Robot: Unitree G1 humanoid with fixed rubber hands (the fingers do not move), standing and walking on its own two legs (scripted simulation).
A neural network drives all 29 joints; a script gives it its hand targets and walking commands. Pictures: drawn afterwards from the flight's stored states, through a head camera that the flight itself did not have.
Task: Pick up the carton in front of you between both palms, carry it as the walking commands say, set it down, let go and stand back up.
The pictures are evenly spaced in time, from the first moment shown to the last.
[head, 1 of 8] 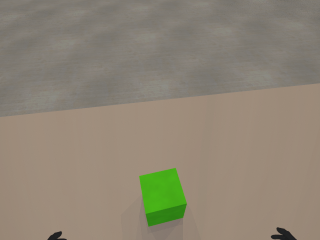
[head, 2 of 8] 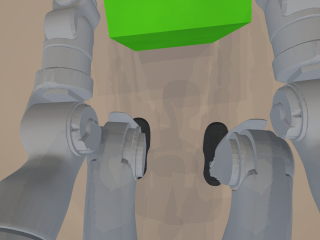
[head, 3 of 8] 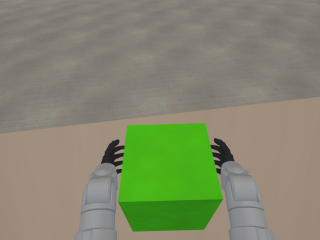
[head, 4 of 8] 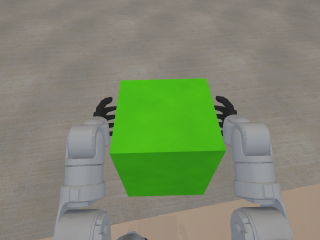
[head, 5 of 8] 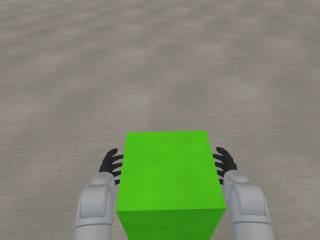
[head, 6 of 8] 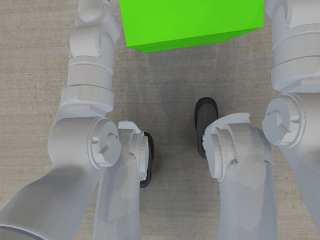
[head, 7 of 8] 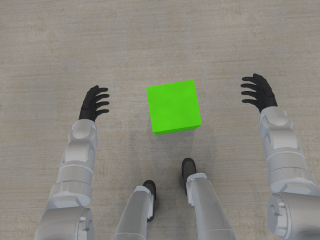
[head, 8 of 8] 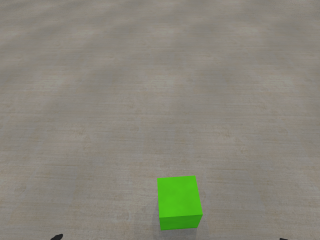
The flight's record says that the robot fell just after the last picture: no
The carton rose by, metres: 0.69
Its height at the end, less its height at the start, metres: -0.12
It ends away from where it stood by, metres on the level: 2.42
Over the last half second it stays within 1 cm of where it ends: yes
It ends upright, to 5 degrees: yes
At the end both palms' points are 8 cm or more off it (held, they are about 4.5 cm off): yes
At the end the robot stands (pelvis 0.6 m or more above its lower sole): yes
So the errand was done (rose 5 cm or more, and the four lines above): yes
